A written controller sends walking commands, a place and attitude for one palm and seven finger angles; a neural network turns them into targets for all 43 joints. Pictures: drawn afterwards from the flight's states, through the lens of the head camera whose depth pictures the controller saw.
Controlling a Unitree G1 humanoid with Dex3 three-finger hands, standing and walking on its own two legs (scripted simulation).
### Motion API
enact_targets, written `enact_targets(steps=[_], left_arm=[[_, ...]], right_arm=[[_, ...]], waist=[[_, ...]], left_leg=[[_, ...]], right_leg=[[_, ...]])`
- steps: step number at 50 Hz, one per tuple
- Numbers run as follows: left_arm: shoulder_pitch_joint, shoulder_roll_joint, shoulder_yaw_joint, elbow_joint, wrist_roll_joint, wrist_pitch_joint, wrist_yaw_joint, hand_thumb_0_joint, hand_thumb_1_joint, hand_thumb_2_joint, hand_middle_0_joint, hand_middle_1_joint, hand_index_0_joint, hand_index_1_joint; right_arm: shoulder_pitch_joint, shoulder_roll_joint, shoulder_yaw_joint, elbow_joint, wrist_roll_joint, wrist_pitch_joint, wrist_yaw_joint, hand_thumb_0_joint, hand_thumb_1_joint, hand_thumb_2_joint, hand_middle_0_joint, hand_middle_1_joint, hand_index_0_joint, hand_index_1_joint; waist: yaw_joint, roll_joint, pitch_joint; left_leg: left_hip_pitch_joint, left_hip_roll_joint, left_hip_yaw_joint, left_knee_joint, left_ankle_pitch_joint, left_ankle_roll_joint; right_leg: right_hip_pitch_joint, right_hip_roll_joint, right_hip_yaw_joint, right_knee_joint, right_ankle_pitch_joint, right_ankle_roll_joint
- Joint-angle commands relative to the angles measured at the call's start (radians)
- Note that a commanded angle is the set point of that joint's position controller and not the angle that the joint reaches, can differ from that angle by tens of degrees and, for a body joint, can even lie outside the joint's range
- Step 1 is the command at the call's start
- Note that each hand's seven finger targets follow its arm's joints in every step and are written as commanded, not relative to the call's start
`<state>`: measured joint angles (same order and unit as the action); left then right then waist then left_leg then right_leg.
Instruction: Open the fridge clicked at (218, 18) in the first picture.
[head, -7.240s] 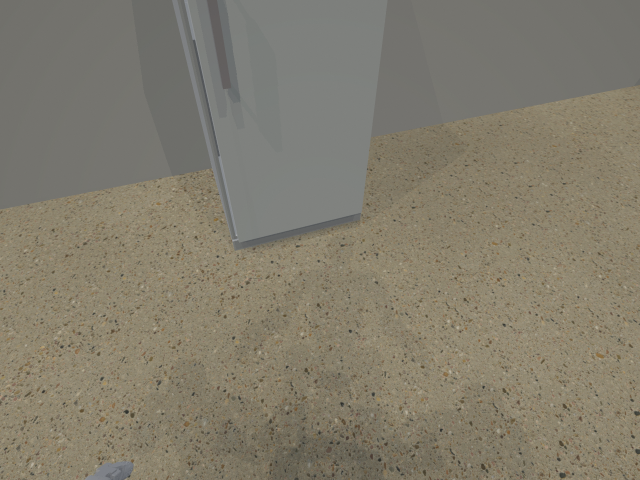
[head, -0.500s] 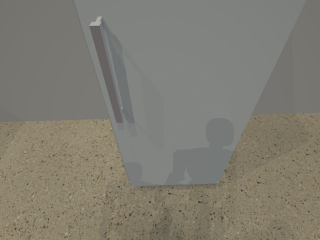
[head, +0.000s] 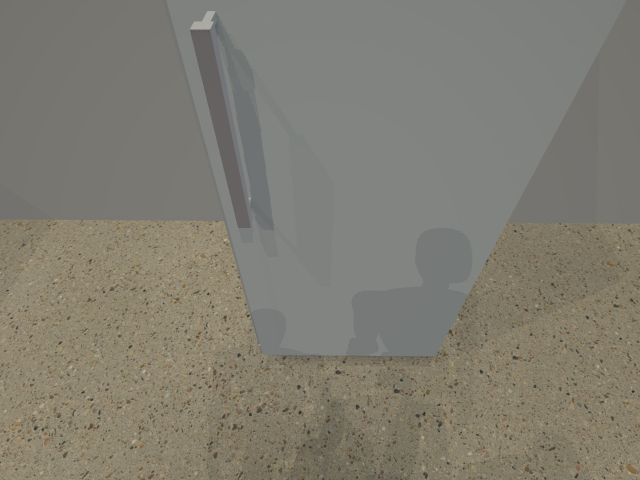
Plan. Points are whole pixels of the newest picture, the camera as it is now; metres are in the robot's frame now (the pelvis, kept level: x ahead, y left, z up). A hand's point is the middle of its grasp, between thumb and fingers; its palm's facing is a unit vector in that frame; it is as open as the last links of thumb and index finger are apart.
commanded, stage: look again from close up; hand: left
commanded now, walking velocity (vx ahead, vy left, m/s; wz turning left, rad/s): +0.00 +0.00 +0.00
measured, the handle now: (230, 137) +0.53 +0.17 +0.14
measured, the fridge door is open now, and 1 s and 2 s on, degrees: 0 0 0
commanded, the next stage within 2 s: none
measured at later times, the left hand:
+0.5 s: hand out of the picture -0.08 +0.23 -0.18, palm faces +0.06 -0.98 -0.21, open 7.4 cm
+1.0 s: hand out of the picture -0.10 +0.19 -0.19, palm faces +0.08 -0.99 -0.12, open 7.4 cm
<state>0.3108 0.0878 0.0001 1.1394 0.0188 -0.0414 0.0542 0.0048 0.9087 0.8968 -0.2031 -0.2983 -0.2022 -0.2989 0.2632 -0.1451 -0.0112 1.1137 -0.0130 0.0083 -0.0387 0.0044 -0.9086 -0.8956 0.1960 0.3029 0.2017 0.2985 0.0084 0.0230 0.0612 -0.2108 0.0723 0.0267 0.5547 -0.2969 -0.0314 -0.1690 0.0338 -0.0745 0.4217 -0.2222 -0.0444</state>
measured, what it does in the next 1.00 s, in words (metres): shifts its weight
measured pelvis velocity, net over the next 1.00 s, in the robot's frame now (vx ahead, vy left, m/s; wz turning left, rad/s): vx -0.06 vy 0.05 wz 0.03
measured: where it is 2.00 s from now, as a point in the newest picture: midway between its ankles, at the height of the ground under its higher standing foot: outside the picture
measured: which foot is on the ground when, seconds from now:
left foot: down 0.00-1.00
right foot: down 0.00-1.00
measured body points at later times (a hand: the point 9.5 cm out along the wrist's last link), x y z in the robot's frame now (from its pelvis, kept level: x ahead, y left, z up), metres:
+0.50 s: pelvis -0.05 +0.06 -0.01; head -0.07 +0.06 +0.44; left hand -0.08 +0.28 -0.16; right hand -0.03 -0.17 -0.16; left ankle +0.00 +0.13 -0.74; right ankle +0.00 -0.08 -0.74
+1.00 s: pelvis -0.06 +0.05 -0.01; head -0.07 +0.06 +0.44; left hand -0.10 +0.25 -0.17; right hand -0.06 -0.16 -0.16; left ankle +0.00 +0.13 -0.74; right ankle +0.00 -0.08 -0.74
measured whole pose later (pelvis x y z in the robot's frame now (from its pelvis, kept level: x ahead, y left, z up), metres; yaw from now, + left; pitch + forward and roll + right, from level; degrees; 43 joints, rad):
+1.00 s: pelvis -0.06 +0.05 -0.01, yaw +2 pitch -2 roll -1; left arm 0.40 0.10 0.00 1.08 0.03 -0.01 0.03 0.00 0.91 0.90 -0.20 -0.30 -0.20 -0.30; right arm 0.34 -0.12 -0.01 1.07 -0.02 0.01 -0.02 0.00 -0.90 -0.90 0.20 0.30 0.20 0.30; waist 0.00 -0.02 -0.01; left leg -0.32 -0.03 0.05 0.51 -0.18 0.06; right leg -0.30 -0.02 -0.02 0.51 -0.20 0.01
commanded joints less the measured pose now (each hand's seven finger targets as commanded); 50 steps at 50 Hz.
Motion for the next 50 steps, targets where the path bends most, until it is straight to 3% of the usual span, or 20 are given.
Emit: enact_targets(steps=[1, 2, 3, 4, 5, 6, 7, 8, 9, 12, 16, 22, 26, 32, 38, 45, 50], left_arm=[[0.119, 0.175, 0.025, -0.052, 0.003, -0.010, 0.017, 0.000, 0.900, 0.900, -0.200, -0.300, -0.200, -0.300], [0.080, 0.166, 0.023, -0.065, 0.002, -0.005, 0.012, 0.000, 0.900, 0.900, -0.200, -0.300, -0.200, -0.300], [0.044, 0.152, 0.020, -0.078, -0.002, 0.003, 0.009, 0.000, 0.900, 0.900, -0.200, -0.300, -0.200, -0.300], [0.039, 0.134, 0.014, -0.081, -0.005, 0.011, 0.004, 0.000, 0.900, 0.900, -0.200, -0.300, -0.200, -0.300], [0.038, 0.122, 0.015, -0.084, -0.005, 0.017, 0.001, 0.000, 0.900, 0.900, -0.200, -0.300, -0.200, -0.300], [0.049, 0.113, 0.016, -0.087, -0.003, 0.019, 0.000, 0.000, 0.900, 0.900, -0.200, -0.300, -0.200, -0.300], [0.042, 0.123, 0.014, -0.093, 0.002, 0.026, -0.003, 0.000, 0.900, 0.900, -0.200, -0.300, -0.200, -0.300], [0.051, 0.128, 0.014, -0.094, 0.006, 0.030, -0.005, 0.000, 0.900, 0.900, -0.200, -0.300, -0.200, -0.300], [0.065, 0.132, 0.013, -0.093, 0.008, 0.034, -0.009, 0.000, 0.900, 0.900, -0.200, -0.300, -0.200, -0.300], [0.099, 0.129, 0.015, -0.099, 0.012, 0.040, -0.017, 0.000, 0.900, 0.900, -0.200, -0.300, -0.200, -0.300], [0.113, 0.130, 0.016, -0.110, 0.013, 0.043, -0.021, 0.000, 0.900, 0.900, -0.200, -0.300, -0.200, -0.300], [0.139, 0.130, 0.019, -0.117, 0.012, 0.041, -0.023, 0.000, 0.900, 0.900, -0.200, -0.300, -0.200, -0.300], [0.143, 0.130, 0.017, -0.114, 0.008, 0.032, -0.022, 0.000, 0.900, 0.900, -0.200, -0.300, -0.200, -0.300], [0.165, 0.123, 0.017, -0.099, 0.009, 0.031, -0.021, 0.000, 0.900, 0.900, -0.200, -0.300, -0.200, -0.300], [0.180, 0.107, 0.016, -0.087, 0.007, 0.023, -0.021, 0.000, 0.900, 0.900, -0.200, -0.300, -0.200, -0.300], [0.176, 0.101, 0.018, -0.083, 0.010, 0.026, -0.019, 0.000, 0.900, 0.900, -0.200, -0.300, -0.200, -0.300], [0.174, 0.097, 0.019, -0.088, 0.007, 0.024, -0.019, 0.000, 0.900, 0.900, -0.200, -0.300, -0.200, -0.300]], right_arm=[[0.059, -0.019, -0.009, -0.103, 0.015, -0.034, 0.003, 0.000, -0.900, -0.900, 0.200, 0.300, 0.200, 0.300], [0.091, -0.025, -0.011, -0.091, 0.014, -0.032, 0.004, 0.000, -0.900, -0.900, 0.200, 0.300, 0.200, 0.300], [0.110, -0.032, -0.012, -0.084, 0.008, -0.033, 0.006, 0.000, -0.900, -0.900, 0.200, 0.300, 0.200, 0.300], [0.106, -0.058, -0.012, -0.086, 0.001, -0.034, 0.006, 0.000, -0.900, -0.900, 0.200, 0.300, 0.200, 0.300], [0.100, -0.081, -0.015, -0.094, -0.004, -0.036, 0.006, 0.000, -0.900, -0.900, 0.200, 0.300, 0.200, 0.300], [0.084, -0.099, -0.015, -0.104, -0.008, -0.032, 0.006, 0.000, -0.900, -0.900, 0.200, 0.300, 0.200, 0.300], [0.066, -0.098, -0.015, -0.112, -0.007, -0.029, 0.009, 0.000, -0.900, -0.900, 0.200, 0.300, 0.200, 0.300], [0.061, -0.099, -0.014, -0.118, -0.009, -0.028, 0.011, 0.000, -0.900, -0.900, 0.200, 0.300, 0.200, 0.300], [0.056, -0.108, -0.016, -0.127, -0.009, -0.028, 0.012, 0.000, -0.900, -0.900, 0.200, 0.300, 0.200, 0.300], [0.046, -0.138, -0.023, -0.148, -0.010, -0.027, 0.013, 0.000, -0.900, -0.900, 0.200, 0.300, 0.200, 0.300], [0.048, -0.150, -0.026, -0.158, -0.010, -0.026, 0.014, 0.000, -0.900, -0.900, 0.200, 0.300, 0.200, 0.300], [0.058, -0.147, -0.028, -0.152, -0.010, -0.018, 0.017, 0.000, -0.900, -0.900, 0.200, 0.300, 0.200, 0.300], [0.083, -0.129, -0.022, -0.133, -0.008, -0.020, 0.017, 0.000, -0.900, -0.900, 0.200, 0.300, 0.200, 0.300], [0.101, -0.113, -0.021, -0.111, -0.007, -0.014, 0.018, 0.000, -0.900, -0.900, 0.200, 0.300, 0.200, 0.300], [0.114, -0.094, -0.017, -0.090, -0.005, -0.021, 0.015, 0.000, -0.900, -0.900, 0.200, 0.300, 0.200, 0.300], [0.118, -0.083, -0.017, -0.079, -0.006, -0.019, 0.016, 0.000, -0.900, -0.900, 0.200, 0.300, 0.200, 0.300], [0.129, -0.070, -0.016, -0.075, -0.007, -0.020, 0.015, 0.000, -0.900, -0.900, 0.200, 0.300, 0.200, 0.300]], waist=[[-0.010, -0.137, -0.200], [-0.031, -0.137, -0.198], [-0.041, -0.103, -0.145], [-0.034, -0.049, -0.073], [-0.028, -0.008, -0.012], [-0.016, -0.010, 0.039], [-0.014, 0.039, 0.081], [-0.007, 0.087, 0.109], [-0.003, 0.095, 0.119], [0.011, 0.047, 0.102], [0.014, 0.022, 0.064], [0.011, 0.006, 0.060], [-0.003, -0.023, 0.023], [-0.009, -0.041, 0.059], [-0.010, -0.021, 0.017], [-0.005, -0.022, 0.065], [-0.007, -0.036, 0.049]], left_leg=[[-0.061, -0.042, 0.016, 0.030, -0.035, 0.027], [0.012, -0.044, 0.014, -0.046, 0.032, 0.026], [0.054, -0.026, -0.001, -0.087, 0.094, 0.028], [0.042, 0.006, -0.035, -0.107, 0.117, 0.040], [-0.019, 0.049, -0.085, -0.147, 0.110, 0.061], [-0.081, 0.068, -0.103, -0.171, 0.040, 0.075], [-0.131, 0.048, -0.118, -0.208, -0.061, 0.071], [-0.177, 0.047, -0.139, -0.245, -0.130, 0.074], [-0.213, 0.050, -0.156, -0.282, -0.216, 0.077], [-0.275, 0.061, -0.184, -0.334, -0.324, 0.091], [-0.274, 0.067, -0.200, -0.351, -0.347, 0.099], [-0.266, 0.052, -0.187, -0.331, -0.340, 0.097], [-0.195, 0.035, -0.171, -0.293, -0.259, 0.090], [-0.192, 0.018, -0.155, -0.266, -0.255, 0.083], [-0.158, 0.021, -0.152, -0.252, -0.203, 0.082], [-0.216, 0.020, -0.157, -0.259, -0.247, 0.080], [-0.201, 0.009, -0.141, -0.230, -0.204, 0.077]], right_leg=[[0.199, -0.256, 0.132, 0.059, 0.961, -0.049], [0.122, -0.237, 0.132, 0.046, 0.680, -0.047], [0.029, -0.199, 0.117, 0.035, 0.390, -0.031], [-0.059, -0.168, 0.118, 0.010, 0.143, -0.012], [-0.094, -0.135, 0.113, -0.010, -0.007, 0.002], [-0.105, -0.121, 0.112, -0.037, -0.081, 0.003], [-0.113, -0.116, 0.109, -0.029, -0.135, 0.001], [-0.106, -0.110, 0.097, -0.012, -0.139, 0.002], [-0.094, -0.100, 0.086, 0.005, -0.135, 0.006], [-0.046, -0.084, 0.055, 0.045, -0.111, 0.014], [-0.033, -0.085, 0.046, 0.059, -0.110, 0.019], [-0.066, -0.091, 0.072, 0.032, -0.156, 0.019], [-0.103, -0.106, 0.111, -0.004, -0.172, 0.009], [-0.169, -0.113, 0.149, -0.045, -0.255, 0.008], [-0.154, -0.111, 0.151, -0.032, -0.193, 0.006], [-0.162, -0.109, 0.153, -0.036, -0.225, 0.008], [-0.163, -0.118, 0.168, -0.047, -0.229, 0.003]])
